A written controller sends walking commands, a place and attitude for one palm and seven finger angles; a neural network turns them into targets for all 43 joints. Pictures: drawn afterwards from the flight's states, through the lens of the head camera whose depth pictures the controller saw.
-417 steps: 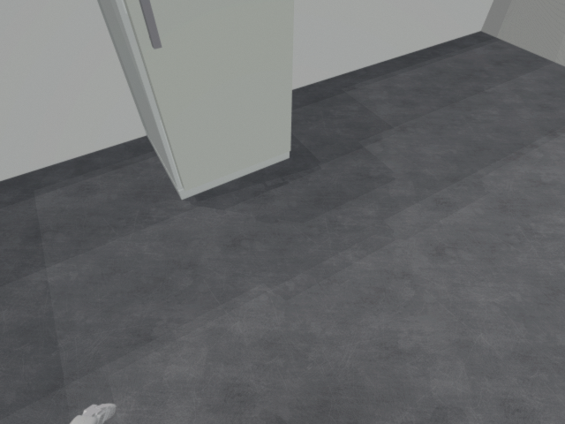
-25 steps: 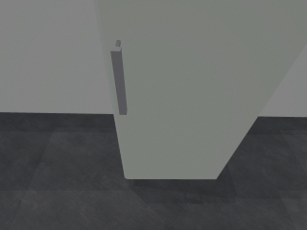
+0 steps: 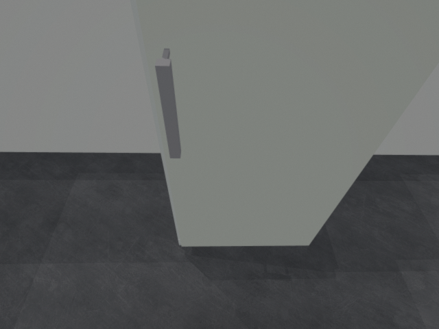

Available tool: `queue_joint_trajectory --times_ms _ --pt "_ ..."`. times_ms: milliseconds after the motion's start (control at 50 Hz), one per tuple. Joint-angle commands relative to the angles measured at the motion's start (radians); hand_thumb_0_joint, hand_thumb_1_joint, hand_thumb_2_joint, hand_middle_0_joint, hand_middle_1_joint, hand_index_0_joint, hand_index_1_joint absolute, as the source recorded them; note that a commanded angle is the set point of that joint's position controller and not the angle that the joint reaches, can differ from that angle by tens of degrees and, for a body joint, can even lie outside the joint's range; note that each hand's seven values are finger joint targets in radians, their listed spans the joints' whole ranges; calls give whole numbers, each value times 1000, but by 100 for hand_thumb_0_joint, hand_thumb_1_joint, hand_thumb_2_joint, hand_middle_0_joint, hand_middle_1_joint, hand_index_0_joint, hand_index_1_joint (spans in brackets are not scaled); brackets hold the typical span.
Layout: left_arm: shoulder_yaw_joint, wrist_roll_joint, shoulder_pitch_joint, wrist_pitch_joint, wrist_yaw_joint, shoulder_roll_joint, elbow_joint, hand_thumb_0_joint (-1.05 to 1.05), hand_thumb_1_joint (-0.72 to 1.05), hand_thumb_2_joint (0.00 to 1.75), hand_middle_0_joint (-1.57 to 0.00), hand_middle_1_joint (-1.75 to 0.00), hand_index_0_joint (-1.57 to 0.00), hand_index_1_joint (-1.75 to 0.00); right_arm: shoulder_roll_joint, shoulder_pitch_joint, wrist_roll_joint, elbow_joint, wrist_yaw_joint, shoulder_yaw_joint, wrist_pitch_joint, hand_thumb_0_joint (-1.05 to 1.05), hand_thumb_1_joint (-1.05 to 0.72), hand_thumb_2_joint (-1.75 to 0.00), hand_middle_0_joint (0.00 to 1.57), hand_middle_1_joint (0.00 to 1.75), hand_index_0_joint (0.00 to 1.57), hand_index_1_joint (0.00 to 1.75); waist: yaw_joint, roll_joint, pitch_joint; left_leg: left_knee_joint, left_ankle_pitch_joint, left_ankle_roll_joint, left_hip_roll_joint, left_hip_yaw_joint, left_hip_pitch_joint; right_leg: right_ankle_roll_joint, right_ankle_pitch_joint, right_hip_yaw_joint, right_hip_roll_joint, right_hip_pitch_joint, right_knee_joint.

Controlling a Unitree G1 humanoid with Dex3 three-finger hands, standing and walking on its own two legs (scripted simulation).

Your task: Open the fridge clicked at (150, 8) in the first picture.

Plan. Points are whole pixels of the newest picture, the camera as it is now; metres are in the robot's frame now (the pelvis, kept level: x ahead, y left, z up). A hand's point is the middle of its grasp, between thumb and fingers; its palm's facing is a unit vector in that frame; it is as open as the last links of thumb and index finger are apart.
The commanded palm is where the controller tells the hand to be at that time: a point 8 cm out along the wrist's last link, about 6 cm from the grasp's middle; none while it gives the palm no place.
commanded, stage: look again from close up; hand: left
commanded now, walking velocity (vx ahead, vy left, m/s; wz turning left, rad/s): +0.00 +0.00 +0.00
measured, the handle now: (171, 109) +0.51 +0.14 +0.12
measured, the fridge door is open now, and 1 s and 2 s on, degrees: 0 0 0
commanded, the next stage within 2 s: raise the hand to about handle height in 0.52 s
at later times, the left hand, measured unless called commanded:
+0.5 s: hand out of the picture +0.02 +0.18 -0.17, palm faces -0.01 -0.97 -0.24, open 7.4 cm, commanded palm none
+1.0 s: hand (121, 311) +0.16 +0.18 -0.04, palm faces +0.10 -0.99 -0.01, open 8.3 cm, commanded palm +0.13 +0.24 -0.02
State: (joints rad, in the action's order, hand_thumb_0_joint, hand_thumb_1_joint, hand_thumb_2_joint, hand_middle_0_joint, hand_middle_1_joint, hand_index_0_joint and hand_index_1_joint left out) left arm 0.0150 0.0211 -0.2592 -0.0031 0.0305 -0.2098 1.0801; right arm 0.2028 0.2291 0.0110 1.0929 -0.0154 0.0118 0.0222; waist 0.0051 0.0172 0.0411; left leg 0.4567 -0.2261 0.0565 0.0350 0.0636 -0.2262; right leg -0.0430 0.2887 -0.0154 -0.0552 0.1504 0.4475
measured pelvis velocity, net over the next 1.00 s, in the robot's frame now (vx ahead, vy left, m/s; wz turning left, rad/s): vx -0.03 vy -0.05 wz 0.01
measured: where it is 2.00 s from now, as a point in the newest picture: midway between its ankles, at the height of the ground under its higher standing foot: outside the picture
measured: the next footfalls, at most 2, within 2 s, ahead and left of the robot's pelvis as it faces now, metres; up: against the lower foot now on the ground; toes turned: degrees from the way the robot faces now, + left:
none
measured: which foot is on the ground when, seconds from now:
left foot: down 0.00-1.00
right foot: down 0.00-1.00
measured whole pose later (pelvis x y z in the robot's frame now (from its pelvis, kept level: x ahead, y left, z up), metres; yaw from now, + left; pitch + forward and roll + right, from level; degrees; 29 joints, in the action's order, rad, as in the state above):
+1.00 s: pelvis -0.03 -0.05 -0.07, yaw +1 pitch +10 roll +0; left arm -0.28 -0.35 -0.39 -0.47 -0.39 -0.23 0.22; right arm 0.25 0.16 -0.03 0.56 -0.04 -0.05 0.24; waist 0.01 0.01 -0.12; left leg 1.00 -0.42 -0.02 -0.03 0.01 -0.77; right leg 0.03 0.52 -0.06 0.00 0.69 1.03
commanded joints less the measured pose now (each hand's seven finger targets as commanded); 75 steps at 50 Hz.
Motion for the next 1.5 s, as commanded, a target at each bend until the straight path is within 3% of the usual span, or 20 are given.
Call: queue_joint_trajectory --times_ms 0,580,600,620,640,660,680,700,720,760,800,840,920,1000,1040,1080,1120,1240,1360,1480 --pt "-26 -3 -49 -16 3 -125 -26 0 90 90 -20 -30 -20 -30 137 12 -1 -41 -7 -29 17 0 -90 -90 20 30 20 30 2 -24 -25 -107 132 -8 -139 -135 37 61 -104 49 -58 31 -65" --pt "-33 -4 -18 -25 -2 -152 -21 0 90 90 -20 -30 -20 -30 157 -27 0 -21 -7 -29 15 0 -90 -90 20 30 20 30 4 2 -21 -106 172 -21 -144 -119 63 68 -156 70 -64 34 -97" --pt "-18 5 -105 -38 44 -82 -2 0 90 90 -20 -30 -20 -30 122 -47 -10 -82 -3 -26 17 0 -90 -90 20 30 20 30 13 -1 4 95 285 -48 -150 -79 33 48 -430 115 -100 59 -94" --pt "-292 -170 647 -246 47 -417 -1484 0 88 89 -20 -32 -20 -32 253 4 -56 -399 -42 -68 142 0 -90 -90 20 30 20 30 -90 -147 -473 -14 355 -38 -33 -78 284 77 -426 -10 13 9 26" --pt "-326 -107 417 -247 85 -471 -1413 0 85 88 -20 -33 -20 -33 153 -49 -56 -382 -88 -28 213 0 -90 -90 20 30 20 30 -25 -245 -398 -19 371 -53 -75 -40 346 74 -242 -24 47 82 68" --pt "-134 -158 -58 -147 75 -108 -1224 0 83 87 -21 -34 -21 -34 131 -50 -41 -407 -81 -38 252 0 -90 -90 20 30 20 30 -12 -269 -331 -41 384 -63 -93 -74 276 72 -85 -85 61 146 108" --pt "-136 -176 -87 -124 71 -28 -1101 0 81 86 -21 -36 -21 -36 134 -29 -51 -380 -76 -53 258 0 -90 -90 20 30 20 30 -47 -148 -203 -8 291 -58 -75 -88 167 60 -61 -84 57 208 104" --pt "-158 -189 -3 -173 50 -53 -1126 0 78 85 -21 -37 -21 -37 164 -57 -41 -438 -70 -69 263 0 -90 -90 20 30 20 30 -57 -111 -61 43 154 -57 -54 -95 33 56 -68 -95 57 268 80" --pt "-238 -198 -84 -235 21 -84 -1018 0 76 84 -21 -39 -21 -39 171 -56 -27 -436 -65 -87 262 0 -90 -90 20 30 20 30 -44 -3 -50 94 75 -61 -45 -90 -71 56 -33 -108 62 323 97" --pt "-244 -242 -336 -376 -97 4 -819 0 71 82 -21 -42 -21 -42 153 -89 -19 -484 -39 -98 262 0 -90 -90 20 30 20 30 28 185 -59 210 47 -71 -33 -72 -243 59 -9 -112 72 405 204" --pt "-284 -296 -387 -538 -246 -12 -796 0 67 80 -22 -45 -22 -45 159 -125 -24 -526 -13 -113 266 0 -90 -90 20 30 20 30 60 210 -117 327 -2 -79 -27 -55 -391 61 0 -76 62 466 318" --pt "-390 -337 -374 -622 -391 -125 -769 0 62 78 -22 -48 -22 -48 171 -123 -45 -588 4 -122 274 0 -90 -90 20 30 20 30 76 95 -181 410 -15 -78 -15 -42 -456 74 -2 -8 39 454 374" --pt "-458 -432 -198 -519 -447 -210 -1050 0 53 74 -23 -54 -23 -54 168 -134 -55 -712 -33 -108 264 0 -90 -90 20 30 20 30 64 1 -340 458 -78 -47 -5 -20 -469 35 120 94 19 410 317" --pt "-395 -397 4 -564 -373 -202 -1329 0 43 70 -23 -60 -23 -60 152 -60 -39 -684 -59 -91 276 0 -90 -90 20 30 20 30 -13 -96 -338 480 -50 -28 -39 -66 -385 41 90 80 45 492 332" --pt "-349 -377 95 -582 -363 -212 -1370 0 39 68 -24 -63 -24 -63 163 -36 -29 -657 -74 -78 283 0 -90 -90 20 30 20 30 -56 -78 -309 499 -53 -20 -50 -84 -391 44 71 67 61 532 351" --pt "-332 -368 86 -567 -384 -211 -1299 0 34 66 -24 -66 -24 -66 167 -32 -37 -629 -87 -71 290 0 -90 -90 20 30 20 30 -65 -91 -264 493 -86 -22 -53 -91 -409 49 118 64 62 552 333" --pt "-346 -373 66 -521 -411 -235 -1259 0 29 64 -24 -69 -24 -69 176 -37 -45 -623 -96 -66 296 0 -90 -90 20 30 20 30 -53 -91 -273 463 -94 -20 -51 -95 -393 49 131 56 62 527 308" --pt "-483 -424 -52 -327 -420 -299 -1169 0 15 58 -25 -78 -25 -78 159 -67 -53 -647 -95 -54 283 0 -90 -90 20 30 20 30 44 -65 -351 371 31 -27 -45 -98 -321 45 -26 27 56 339 273" --pt "-471 -428 -44 -326 -380 -263 -1197 0 1 52 -26 -87 -26 -87 162 -49 -49 -655 -77 -53 278 0 -90 -90 20 30 20 30 33 -15 -310 316 69 -32 -41 -89 -279 38 -113 -16 66 332 262" --pt "-446 -412 34 -330 -385 -283 -1268 0 -13 46 -27 -96 -27 -96 178 -26 -57 -655 -80 -50 294 0 -90 -90 20 30 20 30 20 -86 -324 268 65 -31 -45 -90 -186 50 -86 -42 75 334 244"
